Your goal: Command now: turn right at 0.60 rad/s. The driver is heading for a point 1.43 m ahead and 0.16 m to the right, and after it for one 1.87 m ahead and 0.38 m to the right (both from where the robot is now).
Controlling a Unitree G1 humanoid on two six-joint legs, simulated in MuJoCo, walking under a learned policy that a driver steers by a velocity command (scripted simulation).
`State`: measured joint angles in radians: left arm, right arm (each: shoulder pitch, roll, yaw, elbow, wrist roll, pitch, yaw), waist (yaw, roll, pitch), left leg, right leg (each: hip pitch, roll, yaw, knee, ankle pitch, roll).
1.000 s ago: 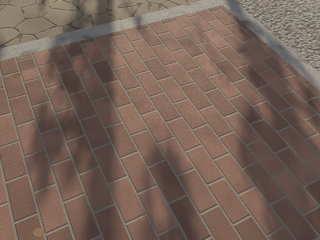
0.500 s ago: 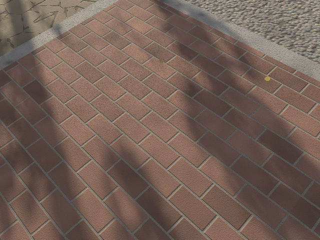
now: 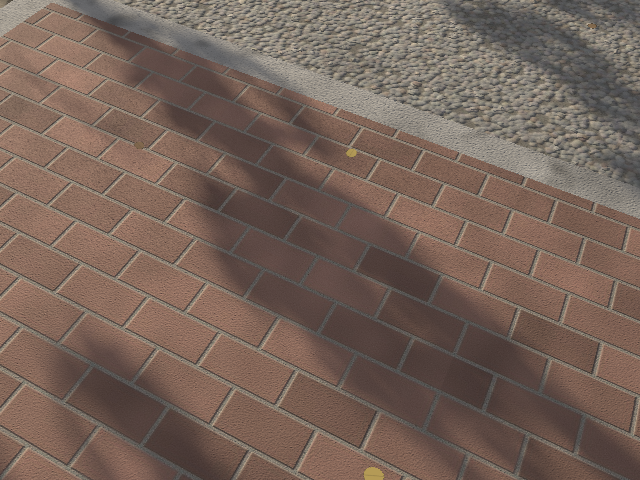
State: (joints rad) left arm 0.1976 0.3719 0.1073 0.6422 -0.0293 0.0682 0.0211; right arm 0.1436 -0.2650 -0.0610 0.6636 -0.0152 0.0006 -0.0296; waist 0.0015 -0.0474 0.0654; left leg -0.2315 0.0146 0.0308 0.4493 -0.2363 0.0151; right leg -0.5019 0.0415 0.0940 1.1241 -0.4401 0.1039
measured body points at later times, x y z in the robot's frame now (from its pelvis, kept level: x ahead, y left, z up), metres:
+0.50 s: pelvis +0.02 -0.06 +0.01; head +0.04 -0.10 +0.46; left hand +0.20 +0.18 -0.07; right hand +0.11 -0.39 -0.09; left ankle +0.12 +0.09 -0.68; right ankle -0.02 -0.14 -0.74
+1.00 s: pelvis +0.22 -0.07 +0.01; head +0.26 -0.07 +0.45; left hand +0.48 +0.10 -0.09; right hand +0.13 -0.34 -0.11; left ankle +0.20 +0.04 -0.74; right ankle +0.27 -0.27 -0.68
